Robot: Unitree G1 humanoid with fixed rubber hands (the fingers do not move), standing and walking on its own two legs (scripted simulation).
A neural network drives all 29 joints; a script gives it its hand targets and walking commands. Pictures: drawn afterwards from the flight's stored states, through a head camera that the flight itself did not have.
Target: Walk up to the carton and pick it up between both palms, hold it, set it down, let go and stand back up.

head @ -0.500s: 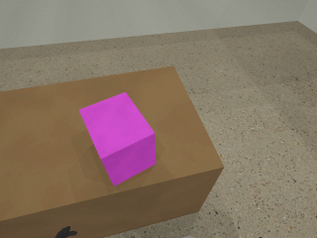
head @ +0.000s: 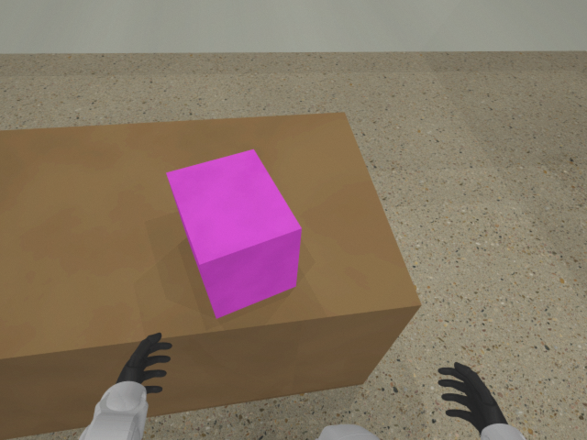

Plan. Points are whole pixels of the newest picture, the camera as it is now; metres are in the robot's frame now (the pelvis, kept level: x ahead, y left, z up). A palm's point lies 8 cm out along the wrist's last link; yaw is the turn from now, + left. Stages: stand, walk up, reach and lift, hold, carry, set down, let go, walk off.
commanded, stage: reach and lift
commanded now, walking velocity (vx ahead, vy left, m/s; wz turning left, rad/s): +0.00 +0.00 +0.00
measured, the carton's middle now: (235, 233) +0.47 +0.08 -0.07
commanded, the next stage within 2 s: none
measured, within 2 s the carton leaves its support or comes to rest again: neither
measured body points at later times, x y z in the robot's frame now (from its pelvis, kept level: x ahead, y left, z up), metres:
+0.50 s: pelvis +0.01 +0.00 +0.02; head +0.03 +0.00 +0.46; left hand +0.23 +0.21 -0.06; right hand +0.17 -0.24 -0.07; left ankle +0.01 +0.11 -0.72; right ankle +0.04 -0.09 -0.72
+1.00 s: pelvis +0.04 +0.00 +0.02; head +0.05 +0.01 +0.47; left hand +0.23 +0.21 -0.04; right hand +0.24 -0.21 -0.05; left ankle +0.01 +0.11 -0.72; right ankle +0.04 -0.09 -0.72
